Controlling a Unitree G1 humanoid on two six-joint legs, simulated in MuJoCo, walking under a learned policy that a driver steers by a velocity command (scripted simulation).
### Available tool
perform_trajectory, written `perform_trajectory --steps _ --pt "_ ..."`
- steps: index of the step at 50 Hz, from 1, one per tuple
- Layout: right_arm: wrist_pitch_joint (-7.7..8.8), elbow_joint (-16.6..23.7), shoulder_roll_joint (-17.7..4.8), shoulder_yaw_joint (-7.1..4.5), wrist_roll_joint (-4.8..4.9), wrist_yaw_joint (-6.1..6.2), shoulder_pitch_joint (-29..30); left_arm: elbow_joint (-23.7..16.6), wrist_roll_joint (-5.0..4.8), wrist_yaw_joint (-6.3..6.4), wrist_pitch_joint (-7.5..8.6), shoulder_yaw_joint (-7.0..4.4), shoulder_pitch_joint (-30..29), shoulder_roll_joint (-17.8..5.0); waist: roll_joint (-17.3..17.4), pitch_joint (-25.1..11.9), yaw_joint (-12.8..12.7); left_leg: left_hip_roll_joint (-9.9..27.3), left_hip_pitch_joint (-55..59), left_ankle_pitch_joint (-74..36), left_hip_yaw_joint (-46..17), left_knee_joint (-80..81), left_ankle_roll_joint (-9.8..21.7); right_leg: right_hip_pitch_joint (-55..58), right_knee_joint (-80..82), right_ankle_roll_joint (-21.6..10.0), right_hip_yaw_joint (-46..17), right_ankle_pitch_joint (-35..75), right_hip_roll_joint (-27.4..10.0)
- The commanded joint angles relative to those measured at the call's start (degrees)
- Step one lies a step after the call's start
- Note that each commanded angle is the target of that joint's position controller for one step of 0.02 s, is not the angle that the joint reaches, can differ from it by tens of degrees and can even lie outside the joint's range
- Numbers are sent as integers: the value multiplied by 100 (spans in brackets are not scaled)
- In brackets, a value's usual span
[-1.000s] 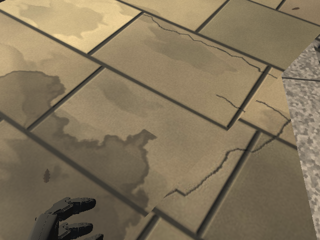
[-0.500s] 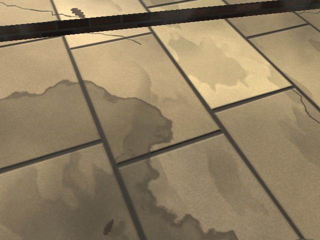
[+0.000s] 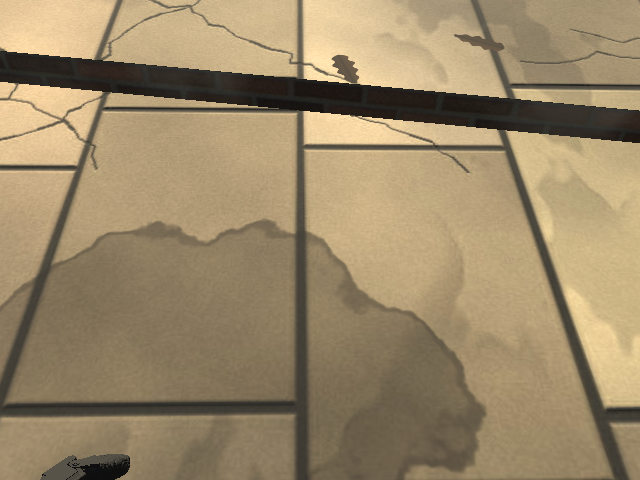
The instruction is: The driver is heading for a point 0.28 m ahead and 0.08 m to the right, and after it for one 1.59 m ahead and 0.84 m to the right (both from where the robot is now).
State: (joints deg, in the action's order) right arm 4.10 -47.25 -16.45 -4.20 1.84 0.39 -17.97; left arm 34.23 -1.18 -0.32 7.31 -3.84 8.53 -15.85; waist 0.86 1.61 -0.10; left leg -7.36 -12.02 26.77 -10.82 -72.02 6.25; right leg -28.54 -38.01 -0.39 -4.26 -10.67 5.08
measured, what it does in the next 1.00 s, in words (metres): walks ahead, turning right: left foot, then right foot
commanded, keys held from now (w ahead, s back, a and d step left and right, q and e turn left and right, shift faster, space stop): w+e+shift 0.14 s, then e+shift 0.54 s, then w+e+shift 0.26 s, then w+shift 0.02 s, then w+q+shift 0.04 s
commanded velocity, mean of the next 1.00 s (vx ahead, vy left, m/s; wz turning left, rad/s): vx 0.52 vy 0.00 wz -0.75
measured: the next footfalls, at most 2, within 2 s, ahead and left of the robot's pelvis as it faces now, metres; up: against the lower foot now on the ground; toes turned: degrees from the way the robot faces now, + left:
left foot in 0.30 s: +0.41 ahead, +0.09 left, +0.00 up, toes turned -18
right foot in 0.66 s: +0.48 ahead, -0.22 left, +0.00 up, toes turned -34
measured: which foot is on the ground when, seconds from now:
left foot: up 0.00-0.28, down 0.30-0.66, up 0.68-1.00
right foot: down 0.00-0.28, up 0.30-0.64, down 0.66-1.00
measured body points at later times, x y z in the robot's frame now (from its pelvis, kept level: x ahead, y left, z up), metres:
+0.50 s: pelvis +0.33 -0.02 +0.04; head +0.37 -0.04 +0.48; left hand +0.56 +0.22 -0.06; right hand +0.39 -0.32 -0.07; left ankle +0.37 +0.11 -0.71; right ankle +0.33 -0.14 -0.64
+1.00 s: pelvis +0.52 -0.10 +0.03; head +0.53 -0.12 +0.48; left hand +0.82 -0.01 -0.05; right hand +0.44 -0.43 -0.04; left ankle +0.68 -0.05 -0.69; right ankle +0.45 -0.19 -0.71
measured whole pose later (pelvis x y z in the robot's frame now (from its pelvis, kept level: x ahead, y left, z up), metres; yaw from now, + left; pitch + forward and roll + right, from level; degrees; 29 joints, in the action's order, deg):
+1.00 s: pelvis +0.52 -0.10 +0.03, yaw -50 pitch +1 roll +1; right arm 5.3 -40.1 -18.8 -2.9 1.0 -1.9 -4.9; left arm 32.2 -1.6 0.7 -0.6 -3.0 15.9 -18.9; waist -0.8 0.6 -1.9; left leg -0.6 -24.4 12.9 -5.6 -35.9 -2.7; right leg -16.7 -29.5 -3.1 -13.6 -13.4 6.0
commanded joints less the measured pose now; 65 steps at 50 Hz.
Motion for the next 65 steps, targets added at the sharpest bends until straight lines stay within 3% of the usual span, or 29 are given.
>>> perform_trajectory --steps 1,4,8,13,14,15,16,17,18,19,22,26,30,32,33,34,35,36,37,41,46,52,53,54,55,56,58,60,65 --pt "252 950 -54 152 -184 -105 882 321 131 -118 -79 -147 1677 -411 -49 23 -514 543 -3184 -517 240 -634 41 2861 2592 -1428 -4447 -2673 -1617" --pt "336 1112 -133 121 -262 -105 1129 411 15 -116 -107 -93 1261 -320 -429 -90 -50 862 -2124 -708 255 1259 -198 2079 2500 -1315 -2926 -874 -904" --pt "412 1395 29 285 -234 -117 1805 529 -112 54 -217 -171 1245 -730 -454 186 47 564 -766 -1219 639 3340 -543 805 2720 -1410 -2563 -15 -911" --pt "351 1373 -467 21 -251 -43 1592 581 -204 125 -433 -229 1510 -765 -461 -198 260 424 1182 -2893 545 4731 -645 566 1386 -555 -2283 1139 -410" --pt "324 1303 -671 -69 -292 26 1017 484 -192 120 -428 -202 1341 -623 -375 -559 569 882 2010 -3083 224 4730 -449 172 318 -269 -2017 1179 -167" --pt "246 1255 -1113 -169 -363 122 187 325 -97 140 -427 -72 1499 -178 466 -1470 744 2367 3172 -4240 -926 4515 113 -437 -1524 43 -1295 -898 171" --pt "119 1114 -1210 -176 -328 64 -52 184 -181 165 -449 41 2375 -109 1774 -2282 384 3728 3625 -4358 -2743 4587 1047 -1168 -2665 123 -653 -3005 150" --pt "45 1175 -798 -110 -267 60 305 327 -194 224 -550 -27 2417 -448 1350 -1722 280 3629 3018 -4097 -2771 4645 1136 -1569 -3482 291 -396 -2614 -465" --pt "12 1219 -410 -16 -237 65 550 331 -146 253 -642 -99 1950 -637 849 -1067 338 3252 2480 -4567 -1778 4672 957 -1776 -3812 408 -229 -2281 -583" --pt "-23 1222 -278 38 -240 50 891 327 -73 277 -720 -162 1746 -711 424 -786 191 2891 1934 -5054 -1029 4753 751 -1644 -3766 483 -126 -2052 -713" --pt "-68 1125 -350 -10 -231 54 1500 -12 -42 203 -842 -123 1165 -341 643 -107 -88 2442 670 -4978 148 5384 487 -1289 -2683 530 178 -1464 -1035" --pt "-117 938 -667 -143 -155 113 1795 -101 -23 -55 -768 -46 902 -218 537 -546 -129 2155 476 -4824 1256 5437 319 -137 -829 311 467 319 -967" --pt "-59 754 -878 -215 66 53 1679 -220 3 -241 -862 -181 651 -684 428 -531 -146 2219 462 -4612 1754 4791 25 640 79 -57 747 625 -721" --pt "-46 713 -925 -241 135 24 1616 -149 52 -187 -880 -362 1125 -1041 157 -726 -495 1987 201 -4843 2048 3579 -265 1663 623 -432 917 832 -321" --pt "-43 700 -790 -194 24 -29 1370 -42 63 -85 -869 -506 1694 -1363 -433 -907 -764 1680 -658 -3724 2105 2285 -569 2807 892 -775 495 1839 -363" --pt "-71 859 -200 -3 -351 -114 720 -306 54 47 -869 -590 1395 -2108 -2368 -1218 -103 806 -2377 1201 2134 225 -1049 4014 670 -1702 -1820 4829 -1934" --pt "-61 916 -689 -22 -310 -179 642 -644 156 -29 -769 -514 1313 -1913 -1816 -2599 -363 508 -2906 1275 596 -637 -939 4592 1449 -2502 -3688 1484 -2499" --pt "-9 1017 -1079 -111 -88 -230 1198 -627 18 -86 -691 -454 1297 -1641 -1015 -2137 -570 756 -3180 520 299 -334 -728 4209 2051 -2159 -3541 -1207 -2236" --pt "21 1111 -1073 -115 -49 -230 1422 -560 -144 -77 -654 -408 1128 -1535 -730 -1381 -440 897 -3302 113 379 217 -633 3557 2342 -1834 -3429 -2756 -2030" --pt "112 945 -952 -100 -175 -215 1335 -784 77 87 -651 -282 294 -1457 -572 -636 29 828 -1850 -360 566 2021 -687 1563 2525 -1483 -2543 -2334 -1374" --pt "154 1009 -633 18 -120 -225 1472 -697 -62 154 -696 -271 373 -1427 -798 -331 -46 493 -1052 -1020 654 3270 -925 804 2323 -1358 -2291 -2126 -989" --pt "242 748 -588 15 -96 -204 253 -575 32 21 -618 18 409 -673 -956 -491 338 754 615 -1516 1073 3780 -690 180 1139 -843 -1761 -2575 -935" --pt "275 561 -677 -5 -161 -190 -444 -618 56 5 -576 131 233 -316 -407 -356 627 1103 1072 -697 465 4217 -512 -367 -125 -605 -1311 -2533 -567" --pt "286 562 -1230 -73 -318 -200 -760 -833 -2 4 -459 276 260 132 1227 -76 507 2150 1397 1325 -2033 5517 158 -1558 -2263 -245 -378 -2357 55" --pt "285 672 -1529 -134 -332 -301 -531 -980 -201 -1 -346 213 376 -186 1643 432 256 2859 1268 3171 -4455 6458 891 -2846 -3154 -290 -299 -2147 -168" --pt "270 800 -1320 -91 -218 -293 -299 -896 -250 3 -276 130 66 -552 940 801 241 2879 1088 2953 -4335 6424 930 -3108 -3478 -330 -330 -1508 -542" --pt "197 862 -1003 6 -167 -264 -445 -783 61 20 -168 101 -263 -624 261 504 326 2214 933 1524 -2897 6072 687 -2609 -3021 -294 -204 -811 -740" --pt "133 801 -757 103 -117 -175 -593 -821 150 -4 -77 87 -509 -524 586 444 347 1785 705 653 -2217 6211 641 -1985 -2185 -95 -143 -298 -810" --pt "44 558 -563 161 -10 22 -893 -821 89 -86 53 163 -1233 -154 671 271 524 1421 334 -1108 -1354 6202 636 -628 -140 291 135 544 -336"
